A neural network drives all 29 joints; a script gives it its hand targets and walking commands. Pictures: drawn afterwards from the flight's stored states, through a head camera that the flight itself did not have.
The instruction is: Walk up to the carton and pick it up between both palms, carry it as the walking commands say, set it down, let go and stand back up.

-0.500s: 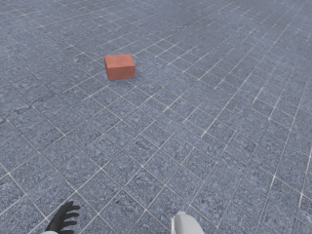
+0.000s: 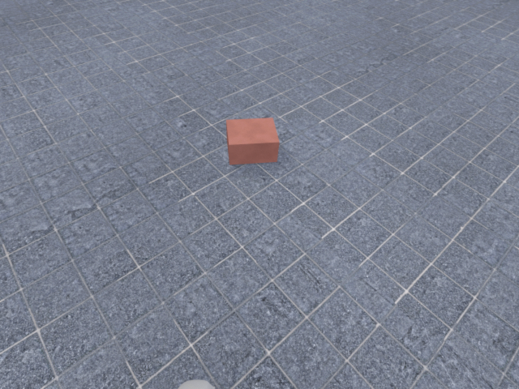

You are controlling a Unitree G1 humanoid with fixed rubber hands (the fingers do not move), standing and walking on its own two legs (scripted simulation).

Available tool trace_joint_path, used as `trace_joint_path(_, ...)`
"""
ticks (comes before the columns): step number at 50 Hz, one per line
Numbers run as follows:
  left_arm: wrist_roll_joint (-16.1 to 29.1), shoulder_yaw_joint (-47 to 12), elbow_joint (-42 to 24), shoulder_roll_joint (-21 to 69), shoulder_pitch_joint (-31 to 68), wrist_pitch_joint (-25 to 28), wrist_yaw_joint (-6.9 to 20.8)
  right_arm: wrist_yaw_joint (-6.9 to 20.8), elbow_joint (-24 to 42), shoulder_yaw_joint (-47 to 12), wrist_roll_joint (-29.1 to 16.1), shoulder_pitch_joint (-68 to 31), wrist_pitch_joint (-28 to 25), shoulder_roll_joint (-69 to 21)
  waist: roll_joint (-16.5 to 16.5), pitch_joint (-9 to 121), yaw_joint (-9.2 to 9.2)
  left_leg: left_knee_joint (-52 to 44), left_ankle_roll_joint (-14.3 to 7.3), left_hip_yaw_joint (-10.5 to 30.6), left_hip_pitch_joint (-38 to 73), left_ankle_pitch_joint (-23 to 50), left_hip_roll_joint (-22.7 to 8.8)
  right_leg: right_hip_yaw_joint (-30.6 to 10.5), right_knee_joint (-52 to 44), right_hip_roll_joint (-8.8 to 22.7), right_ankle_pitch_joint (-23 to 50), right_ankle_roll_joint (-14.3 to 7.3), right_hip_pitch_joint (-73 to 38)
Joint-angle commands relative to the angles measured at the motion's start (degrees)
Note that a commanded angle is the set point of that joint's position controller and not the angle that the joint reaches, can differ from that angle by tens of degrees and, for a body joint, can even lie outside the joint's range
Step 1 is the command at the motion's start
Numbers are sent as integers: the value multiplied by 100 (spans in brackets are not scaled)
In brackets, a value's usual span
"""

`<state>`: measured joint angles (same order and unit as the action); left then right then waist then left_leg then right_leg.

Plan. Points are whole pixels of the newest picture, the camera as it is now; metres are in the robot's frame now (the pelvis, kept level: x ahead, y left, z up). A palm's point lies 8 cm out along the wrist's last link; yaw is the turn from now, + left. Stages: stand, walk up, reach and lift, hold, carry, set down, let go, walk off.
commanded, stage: walk up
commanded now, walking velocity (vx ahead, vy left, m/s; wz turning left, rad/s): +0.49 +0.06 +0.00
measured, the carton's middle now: (251, 140) +1.45 +0.03 -0.70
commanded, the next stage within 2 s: none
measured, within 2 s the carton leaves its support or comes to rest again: neither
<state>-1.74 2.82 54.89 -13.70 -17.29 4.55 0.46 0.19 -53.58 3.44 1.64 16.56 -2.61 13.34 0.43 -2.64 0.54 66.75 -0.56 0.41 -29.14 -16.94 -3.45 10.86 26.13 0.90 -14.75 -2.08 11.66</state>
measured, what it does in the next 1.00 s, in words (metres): walks ahead: left foot, then right foot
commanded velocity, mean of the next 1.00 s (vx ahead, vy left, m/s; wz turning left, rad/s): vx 0.49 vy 0.05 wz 0.03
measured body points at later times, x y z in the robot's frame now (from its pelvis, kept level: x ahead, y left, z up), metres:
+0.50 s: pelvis +0.25 +0.05 +0.01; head +0.27 +0.07 +0.46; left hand +0.39 +0.30 -0.12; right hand +0.21 -0.21 -0.12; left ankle +0.24 +0.17 -0.74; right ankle +0.31 -0.11 -0.68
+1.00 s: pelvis +0.47 +0.02 +0.01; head +0.49 -0.01 +0.46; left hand +0.38 +0.27 -0.11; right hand +0.60 -0.23 -0.13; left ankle +0.57 +0.19 -0.67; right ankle +0.42 -0.11 -0.74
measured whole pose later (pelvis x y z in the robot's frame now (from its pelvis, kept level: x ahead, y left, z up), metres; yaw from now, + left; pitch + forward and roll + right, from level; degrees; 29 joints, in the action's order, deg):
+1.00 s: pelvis +0.47 +0.02 +0.01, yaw -1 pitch +0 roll +2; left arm -1.3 3.0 58.7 -11.4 -28.7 4.6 0.0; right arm 4.1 -51.7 3.5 1.7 8.4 -0.1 14.9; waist 1.7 -2.7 4.9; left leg 49.6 2.2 -2.2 -32.7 -6.0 -6.2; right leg 7.9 19.7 6.9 -14.1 2.2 5.0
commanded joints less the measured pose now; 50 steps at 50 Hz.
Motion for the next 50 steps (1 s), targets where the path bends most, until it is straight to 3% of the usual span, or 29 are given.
trace_joint_path(1, 19, 55, -134, -435, 5, 115, 42, 258, 315, -85, -42, -297, 112, 44, -992, -448, -146, -2289, 122, -196, 414, 781, -256, -941, -1527, 1443, 1332, -358, 656)
trace_joint_path(3, 43, 110, -80, -547, -190, 96, 64, 318, 373, -93, -80, -701, 91, 97, -1248, -329, 6, -2875, 112, -474, 623, 1004, -124, -850, -1459, 1415, 1484, -266, 425)
trace_joint_path(6, 40, 115, 117, -570, -714, 49, 70, 302, 490, -66, -95, -1116, 33, 141, -1193, -224, 123, -3404, 96, -807, 993, 1162, 55, -758, -1169, 1337, 1738, -256, 145)
trace_joint_path(8, 66, 133, 102, -623, -821, 16, 51, 257, 350, -39, -52, -789, -23, 259, -772, 75, -28, -3823, 23, -927, 1648, 1108, 224, -546, -340, 1190, 2143, -194, 63)
trace_joint_path(9, 95, 111, 77, -548, -894, 9, 34, 199, 132, 11, -4, -242, -70, 433, -356, 474, -201, -3903, -106, -938, 2444, 934, 288, -351, 549, 953, 2328, -97, 191)
trace_joint_path(10, 163, 90, -26, -471, -847, 21, 26, 126, -91, 125, 91, 599, -130, 763, 332, 997, -579, -4008, -336, -328, 3602, 832, -259, -221, 1822, 784, 1741, 44, 943)
trace_joint_path(11, 186, 24, -257, -202, -745, 27, 22, 21, -221, 320, 209, 1424, -183, 1443, 1847, 1522, -898, -4425, -917, 1780, 4752, 1460, -1974, -104, 3626, 198, -1225, 268, 2418)
trace_joint_path(12, 104, 94, -439, -304, -509, -18, 20, -14, -245, 354, 99, 1783, -189, 1719, 1529, 1599, -889, -4846, -1270, 2837, 4604, 1593, -2535, -732, 4677, 197, -2062, 190, 2856)
trace_joint_path(13, 64, 106, -468, -374, -334, -73, 15, -28, -194, 298, -2, 1292, -148, 1465, 829, 1115, -733, -4900, -1456, 2479, 4074, 1125, -2397, -901, 4994, 545, -1678, 176, 3040)
trace_joint_path(14, 80, 108, -335, -423, -201, -82, -11, -5, -9, 199, -16, 890, -185, 1149, 92, 718, -652, -5049, -1280, 2271, 3597, 860, -2190, -971, 4816, 721, -1193, 133, 3032)
trace_joint_path(15, 54, 94, -257, -380, -212, -86, 11, -4, 135, 143, -23, 485, -240, 1006, -41, 506, -470, -5106, -1055, 2083, 3162, 1272, -1960, -1080, 4659, 786, -836, 118, 2871)
trace_joint_path(16, 35, 92, -256, -280, -264, -142, 51, -8, 172, 119, -44, 188, -280, 888, 144, 309, -282, -5245, -914, 1790, 2531, 1384, -1765, -1106, 4328, 867, -591, 185, 2454)
trace_joint_path(18, 17, 129, -370, -271, -193, -233, 93, 8, 146, 80, -53, 8, -324, 702, 500, 124, -83, -5316, -665, 1193, 1946, 1409, -1443, -1057, 3744, 912, -313, 308, 2019)
trace_joint_path(21, 25, 87, -572, -70, 248, -346, 171, 0, -22, 43, -9, 297, -319, 505, 885, -224, -106, -5741, -676, 710, 1579, 537, -1277, -788, 2646, 776, 139, 437, 1799)
trace_joint_path(22, 40, 73, -640, -80, 461, -365, 204, -5, -27, 49, -2, 316, -303, 529, 874, -313, -120, -5843, -625, 551, 1495, 290, -1202, -717, 2174, 719, 297, 456, 1687)
trace_joint_path(24, 98, 21, -696, -45, 748, -375, 291, 8, 15, 46, -4, 325, -283, 613, 1142, -339, -187, -5913, -480, 115, 1583, 330, -1086, -564, 1358, 572, 625, 440, 1434)
trace_joint_path(27, 105, 88, -767, -264, 1076, -302, 290, 11, -159, 78, 7, 684, -235, 789, 1305, -191, -294, -5692, -470, -72, 1557, 76, -872, -275, 878, 389, 541, 517, 838)
trace_joint_path(30, 60, 172, -569, -464, 670, -214, 182, 27, -190, 73, -16, 732, -178, 807, 443, 67, 30, -4951, -375, -175, 1285, -222, -759, -132, 525, 394, 596, 414, -83)
trace_joint_path(31, 35, 228, -395, -627, 181, -161, 140, 43, -174, 43, -10, 717, -184, 738, -153, 355, 266, -4117, -300, -270, 1005, -144, -602, -269, 344, 481, 426, 289, -815)
trace_joint_path(32, -20, 376, -78, -1111, -859, -103, 60, 38, -22, 5, 10, 604, -208, 525, -1512, 898, 756, -2301, -132, -454, 167, -491, -256, -1558, -174, 1375, -302, 6, -1830)
trace_joint_path(33, -68, 401, 13, -1634, -1438, -95, 5, 42, 227, -41, -66, 564, -197, 333, -2587, 950, 769, -579, -38, -321, -693, -1423, 186, -3792, -1302, 2646, -1092, -289, -2022)
trace_joint_path(34, -44, 317, -38, -1639, -1330, -100, -13, 51, 181, -11, -67, 563, -135, 432, -1938, 475, 604, 1, -46, 36, -843, -1338, 47, -4180, -1549, 2870, -1049, -342, -1586)
trace_joint_path(35, -35, 266, -140, -1410, -944, -52, -36, 69, 141, 17, -13, 445, -130, 458, -1168, 245, 455, 255, 17, 148, -1052, -814, -140, -3929, -1432, 2662, -736, -460, -1362)
trace_joint_path(36, -1, 269, -122, -1232, -889, -8, -65, 80, -66, 72, 20, 520, -60, 487, -309, 64, 250, 450, 94, 264, -1106, -451, -276, -3705, -1290, 2666, 388, -343, -1063)
trace_joint_path(38, 74, 187, -189, -820, -410, 60, -54, 169, -97, 75, 45, 582, 14, 382, -402, -64, -61, 160, 141, 309, -714, 185, -555, -2519, -1278, 2229, 1263, -224, -474)
trace_joint_path(40, 92, 123, -137, -581, -520, 99, -53, 242, -15, 63, 53, 441, 107, 254, -666, 1, -91, -176, 153, 77, -426, 613, -463, -1738, -1159, 1873, 2041, 28, -283)
trace_joint_path(43, 60, 132, 7, -552, -814, 131, -42, 348, 207, 25, 28, -79, 209, 165, -1040, -105, 6, -668, 228, -122, -475, 989, -361, -1262, -1276, 1729, 2215, -35, -290)
trace_joint_path(49, 34, 183, 104, -620, -1135, 47, -79, 458, 615, -87, -30, -1294, 201, 67, -1000, -496, 339, -2800, 301, -453, -175, 1305, -251, -889, -1457, 1689, 1290, -175, -252)
trace_joint_path(50, 38, 216, 120, -675, -1158, 26, -82, 463, 654, -91, -31, -1386, 176, 86, -1114, -478, 369, -3072, 302, -518, -92, 1240, -213, -887, -1369, 1732, 1193, -210, -346)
